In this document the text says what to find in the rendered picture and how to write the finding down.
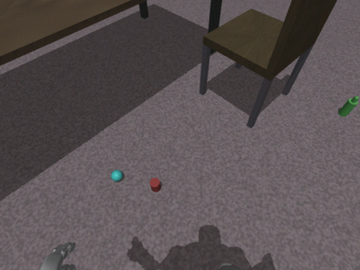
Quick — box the table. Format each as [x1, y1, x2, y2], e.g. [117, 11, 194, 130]
[0, 0, 222, 66]

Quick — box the left robot hand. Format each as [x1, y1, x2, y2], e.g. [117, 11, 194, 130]
[39, 242, 77, 270]

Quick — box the chair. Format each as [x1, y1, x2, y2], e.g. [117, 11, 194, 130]
[199, 0, 337, 128]

